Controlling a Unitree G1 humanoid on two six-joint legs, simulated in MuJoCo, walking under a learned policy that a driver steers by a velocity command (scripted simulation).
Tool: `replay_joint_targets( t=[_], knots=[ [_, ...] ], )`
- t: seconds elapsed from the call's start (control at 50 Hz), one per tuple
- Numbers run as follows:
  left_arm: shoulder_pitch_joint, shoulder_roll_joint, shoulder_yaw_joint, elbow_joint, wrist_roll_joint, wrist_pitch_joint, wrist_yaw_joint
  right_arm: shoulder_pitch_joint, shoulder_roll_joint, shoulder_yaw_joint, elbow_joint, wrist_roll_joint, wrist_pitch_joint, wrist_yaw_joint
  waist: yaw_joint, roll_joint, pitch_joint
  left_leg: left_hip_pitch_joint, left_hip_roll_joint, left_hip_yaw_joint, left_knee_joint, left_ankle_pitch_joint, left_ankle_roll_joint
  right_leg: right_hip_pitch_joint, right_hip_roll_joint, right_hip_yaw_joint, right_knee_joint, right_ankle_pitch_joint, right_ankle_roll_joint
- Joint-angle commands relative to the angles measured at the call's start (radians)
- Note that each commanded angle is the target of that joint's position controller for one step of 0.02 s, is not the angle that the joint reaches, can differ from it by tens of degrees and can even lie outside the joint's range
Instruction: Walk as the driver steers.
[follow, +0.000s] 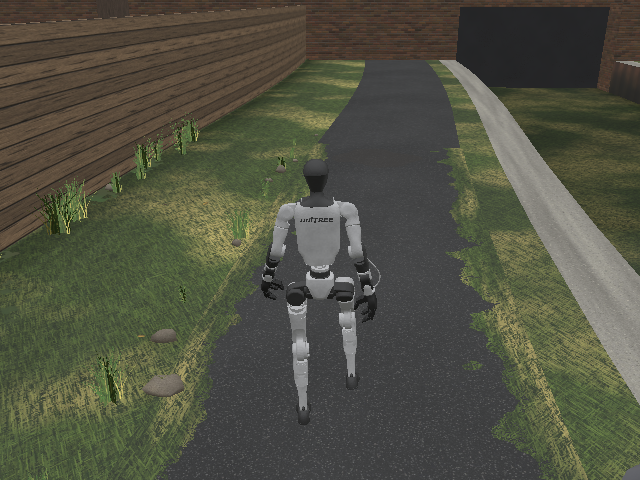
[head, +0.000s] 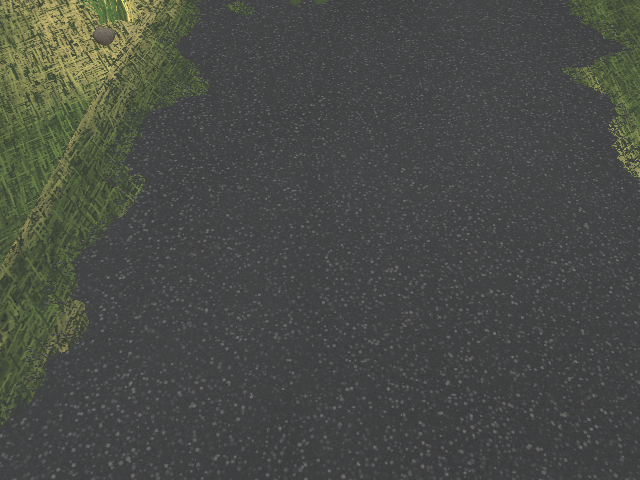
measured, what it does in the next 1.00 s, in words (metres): walks ahead: right foot, then left foot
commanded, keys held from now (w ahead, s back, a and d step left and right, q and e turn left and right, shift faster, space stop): w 0.80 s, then w+e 0.20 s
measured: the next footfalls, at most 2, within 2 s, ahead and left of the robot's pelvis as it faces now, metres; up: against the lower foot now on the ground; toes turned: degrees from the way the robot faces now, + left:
right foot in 0.24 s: +0.33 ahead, -0.13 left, +0.00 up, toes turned -2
left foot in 0.76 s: +0.64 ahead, +0.11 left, +0.00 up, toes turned +3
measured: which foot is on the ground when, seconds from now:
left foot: down 0.00-0.26, up 0.28-0.74, down 0.76-1.00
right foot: up 0.00-0.22, down 0.24-0.78, up 0.80-1.00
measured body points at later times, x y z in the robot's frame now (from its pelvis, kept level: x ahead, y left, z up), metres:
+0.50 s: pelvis +0.29 -0.05 +0.00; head +0.31 -0.05 +0.45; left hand +0.31 +0.22 -0.14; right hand +0.42 -0.32 -0.12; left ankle +0.38 +0.13 -0.67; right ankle +0.29 -0.13 -0.75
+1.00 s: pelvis +0.58 +0.03 +0.00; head +0.60 +0.04 +0.45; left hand +0.68 +0.30 -0.14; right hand +0.63 -0.24 -0.13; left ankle +0.60 +0.11 -0.75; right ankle +0.60 -0.15 -0.66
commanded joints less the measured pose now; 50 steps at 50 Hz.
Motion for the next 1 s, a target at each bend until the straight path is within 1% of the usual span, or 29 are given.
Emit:
replay_joint_targets(
  t=[0.02,0.08,0.14,0.18,0.2,0.22,0.24,0.26,0.28,0.3,0.32,0.34,0.38,0.42,0.5,0.56,0.64,0.72,0.74,0.76,0.78,0.8,0.82,0.84,0.86,0.88,0.92,0.96,1.0],
  knots=[
    [-0.167,0.008,-0.007,-0.107,0.0,-0.012,-0.004,0.023,-0.182,-0.03,-0.045,0.001,-0.001,-0.021,-0.014,0.112,0.129,-0.067,0.218,-0.119,-0.126,0.345,0.107,-0.072,0.017,-0.036,-0.199,0.12,0.025],
    [-0.257,0.004,-0.013,-0.14,-0.007,-0.015,-0.015,0.078,-0.188,-0.035,-0.033,0.011,0.002,-0.026,-0.033,0.114,0.153,-0.042,0.239,-0.103,-0.143,0.33,0.112,-0.025,0.046,-0.054,-0.327,0.176,0.012],
    [-0.295,0.021,-0.01,-0.169,-0.01,-0.024,-0.032,0.081,-0.194,-0.045,-0.029,0.019,0.012,-0.03,-0.007,0.117,0.154,0.065,0.286,-0.095,-0.097,0.423,0.104,-0.02,0.053,-0.031,-0.396,0.147,-0.027],
    [-0.235,0.059,0.007,-0.161,-0.009,-0.028,-0.036,0.052,-0.216,-0.055,-0.042,0.014,0.022,-0.032,0.047,0.14,0.087,0.128,0.302,-0.085,0.002,0.674,0.085,0.084,0.088,-0.045,-0.403,0.086,-0.058],
    [-0.15,0.09,0.023,-0.141,-0.009,-0.026,-0.033,0.037,-0.229,-0.061,-0.05,0.007,0.031,-0.032,0.095,0.165,0.016,0.144,0.297,-0.075,0.11,0.863,0.074,0.202,0.122,-0.067,-0.388,0.05,-0.078],
    [0.013,0.13,0.047,-0.091,-0.012,-0.022,-0.026,0.02,-0.219,-0.058,-0.06,0.0,0.042,-0.031,0.176,0.165,-0.085,0.102,0.257,-0.044,0.305,0.952,0.051,0.408,0.149,-0.089,-0.399,0.056,-0.105],
    [0.194,0.179,0.065,-0.048,-0.004,-0.015,-0.015,0.019,-0.197,-0.045,-0.084,-0.01,0.042,-0.028,0.242,0.116,-0.213,-0.119,0.218,-0.034,0.581,0.73,0.027,0.732,0.016,0.058,-0.36,0.038,-0.16],
    [0.303,0.258,0.085,-0.015,0.014,-0.011,-0.016,0.172,-0.038,-0.002,-0.089,-0.005,0.02,-0.008,0.167,-0.161,-0.4,-0.527,0.015,-0.037,1.0,0.07,-0.041,1.11,-0.254,0.578,-0.456,-0.24,-0.346],
    [0.277,0.165,0.057,-0.011,0.012,-0.01,-0.018,0.122,-0.1,-0.014,-0.072,0.016,-0.012,-0.002,0.188,-0.137,-0.392,-0.638,-0.002,-0.184,1.132,-0.305,-0.018,1.077,-0.271,0.776,-0.628,-0.321,-0.327],
    [0.167,0.127,0.043,-0.025,0.007,-0.015,-0.016,0.006,-0.183,-0.039,-0.12,0.05,-0.031,0.002,0.158,-0.112,-0.191,-0.728,0.058,-0.164,1.174,-0.254,0.001,0.911,-0.242,0.618,-0.655,-0.307,-0.269],
    [0.064,0.098,0.033,-0.048,0.008,-0.02,-0.017,-0.063,-0.195,-0.041,-0.139,0.054,-0.039,-0.005,0.123,-0.013,-0.088,-0.699,0.117,-0.136,1.127,-0.152,0.007,0.728,-0.209,0.475,-0.687,-0.203,-0.241],
    [0.01,0.07,0.025,-0.053,0.016,-0.026,-0.022,-0.092,-0.189,-0.048,-0.142,0.043,-0.036,-0.015,0.089,0.031,-0.025,-0.655,0.154,-0.117,1.065,-0.088,0.002,0.585,-0.17,0.364,-0.717,-0.094,-0.223],
    [-0.02,0.037,0.017,-0.043,0.026,-0.033,-0.031,-0.044,-0.141,-0.05,-0.132,0.028,-0.008,-0.022,0.03,-0.016,-0.005,-0.538,0.197,-0.12,0.989,-0.034,-0.007,0.443,-0.109,0.24,-0.773,-0.023,-0.206],
    [0.01,0.052,0.021,-0.019,0.02,-0.038,-0.029,-0.048,-0.119,-0.05,-0.141,0.022,0.012,-0.026,0.016,-0.021,0.025,-0.54,0.21,-0.101,0.929,-0.014,-0.024,0.384,-0.096,0.175,-0.812,0.024,-0.222],
    [0.085,0.099,0.031,0.011,0.019,-0.033,0.002,-0.222,-0.136,-0.056,-0.211,0.007,0.011,-0.027,0.051,0.0,0.072,-0.676,0.222,-0.087,0.687,0.193,-0.063,0.428,-0.086,0.116,-0.843,0.075,-0.22],
    [0.134,0.114,0.033,0.024,0.01,-0.023,0.014,-0.339,-0.113,-0.046,-0.244,0.011,-0.002,-0.015,0.09,0.002,0.08,-0.632,0.18,-0.047,0.469,0.343,-0.066,0.452,-0.057,0.055,-0.84,0.093,-0.187],
    [0.219,0.123,0.038,0.063,-0.002,-0.007,0.018,-0.454,-0.117,-0.039,-0.287,0.024,-0.008,0.008,0.128,0.004,0.099,-0.645,0.15,-0.041,0.344,0.344,-0.055,0.583,-0.105,0.057,-0.801,0.09,-0.182],
    [0.212,0.143,0.05,0.07,-0.004,0.017,0.025,-0.431,-0.164,-0.053,-0.307,0.026,-0.017,0.027,0.078,-0.02,0.063,-0.581,0.12,-0.037,0.288,0.197,-0.004,0.718,-0.162,0.074,-0.683,0.265,-0.147],
    [0.187,0.148,0.051,0.063,-0.002,0.023,0.025,-0.352,-0.189,-0.067,-0.289,0.026,-0.019,0.026,0.027,-0.03,0.013,-0.463,0.088,-0.008,0.271,0.175,0.016,0.716,-0.142,0.051,-0.583,0.426,-0.13],
    [0.181,0.124,0.042,0.057,0.005,0.029,0.025,-0.189,-0.234,-0.093,-0.238,0.024,-0.017,0.02,-0.046,-0.014,-0.089,-0.243,0.065,0.01,0.266,0.184,0.045,0.662,-0.086,0.012,-0.39,0.51,-0.104],
    [0.202,0.082,0.021,0.031,0.025,0.029,0.026,-0.007,-0.311,-0.115,-0.202,0.012,-0.014,0.01,-0.097,0.099,-0.246,0.063,0.243,-0.194,0.292,0.184,0.11,0.463,-0.02,-0.037,-0.07,0.264,-0.069],
    [0.332,-0.059,-0.017,0.034,0.018,0.006,0.013,0.044,-0.368,-0.127,-0.175,0.008,-0.008,0.019,-0.021,0.37,-0.352,0.377,0.443,-0.68,0.162,-0.052,0.264,0.057,0.176,-0.016,0.257,-0.394,-0.009],
    [0.271,0.053,0.006,0.046,-0.011,-0.015,0.011,0.024,-0.256,-0.096,-0.191,0.01,-0.013,0.02,-0.061,0.245,-0.317,0.351,0.434,-0.731,0.088,-0.149,0.222,-0.051,0.136,0.136,0.376,-0.474,-0.031],
    [0.178,0.11,0.023,0.016,-0.039,-0.029,0.01,-0.062,-0.216,-0.083,-0.208,0.008,-0.019,0.017,-0.05,0.193,-0.177,0.225,0.412,-0.571,0.076,-0.082,0.175,-0.104,0.091,0.135,0.389,-0.387,-0.051],
    [0.132,0.108,0.024,0.008,-0.038,-0.031,0.018,-0.146,-0.197,-0.075,-0.225,0.003,-0.023,0.017,-0.016,0.114,-0.108,0.086,0.38,-0.443,0.051,0.048,0.153,-0.063,0.036,0.11,0.346,-0.292,-0.049],
    [0.112,0.097,0.03,0.009,-0.022,-0.025,0.024,-0.19,-0.173,-0.07,-0.226,-0.002,-0.027,0.018,0.007,0.096,-0.053,-0.02,0.349,-0.351,0.019,0.131,0.141,-0.026,0.005,0.109,0.288,-0.231,-0.042],
    [0.153,0.058,0.035,0.025,-0.02,0.004,0.022,-0.216,-0.139,-0.063,-0.215,-0.013,-0.034,0.019,0.05,0.13,-0.03,-0.118,0.301,-0.225,-0.036,0.195,0.12,0.069,-0.026,0.116,0.232,-0.169,-0.034],
    [0.15,0.027,0.035,0.022,-0.021,0.026,0.022,-0.199,-0.155,-0.069,-0.196,-0.012,-0.04,0.013,0.062,0.124,0.002,-0.152,0.294,-0.143,-0.069,0.262,0.127,0.048,-0.03,0.114,0.202,-0.128,-0.023],
    [0.099,0.026,0.039,-0.001,-0.015,0.035,0.023,-0.18,-0.174,-0.077,-0.183,-0.016,-0.04,0.001,0.056,0.102,0.032,-0.143,0.297,-0.088,-0.092,0.298,0.129,-0.024,-0.029,0.13,0.138,-0.046,-0.011]
  ],
)
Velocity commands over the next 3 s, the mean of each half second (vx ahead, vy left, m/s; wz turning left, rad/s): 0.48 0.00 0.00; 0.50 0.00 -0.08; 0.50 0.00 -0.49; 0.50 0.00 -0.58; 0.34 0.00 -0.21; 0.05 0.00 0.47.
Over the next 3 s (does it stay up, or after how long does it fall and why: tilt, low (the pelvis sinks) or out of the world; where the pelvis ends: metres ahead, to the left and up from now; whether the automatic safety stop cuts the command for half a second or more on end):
stays up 1.33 -0.29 0.00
